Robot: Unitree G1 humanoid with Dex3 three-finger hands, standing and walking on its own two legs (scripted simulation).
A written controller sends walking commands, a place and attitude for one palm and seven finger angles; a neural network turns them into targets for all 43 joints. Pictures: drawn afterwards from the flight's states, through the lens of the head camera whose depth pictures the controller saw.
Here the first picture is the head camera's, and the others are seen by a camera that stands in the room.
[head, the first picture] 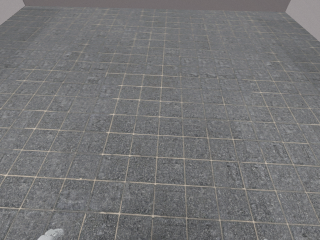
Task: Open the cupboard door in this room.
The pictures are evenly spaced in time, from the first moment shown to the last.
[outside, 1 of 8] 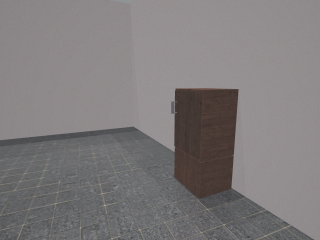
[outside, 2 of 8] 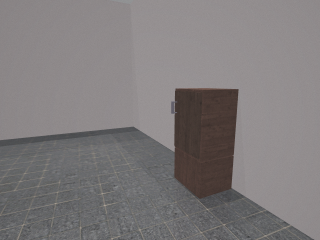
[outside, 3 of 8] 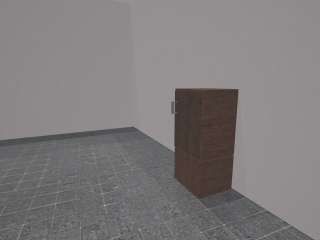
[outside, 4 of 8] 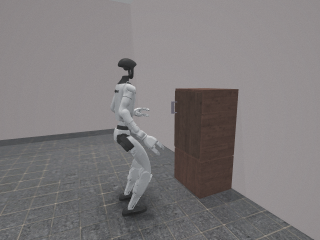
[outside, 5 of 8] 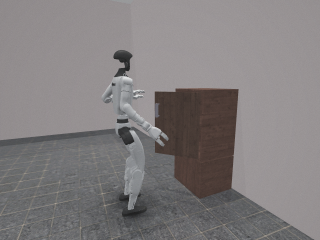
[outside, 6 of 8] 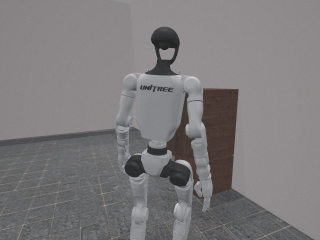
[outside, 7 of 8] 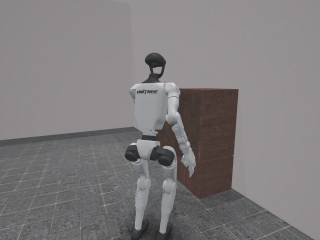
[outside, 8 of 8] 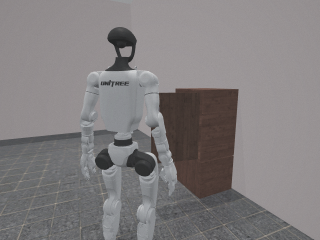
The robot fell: no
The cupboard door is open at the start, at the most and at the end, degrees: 0 79 78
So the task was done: yes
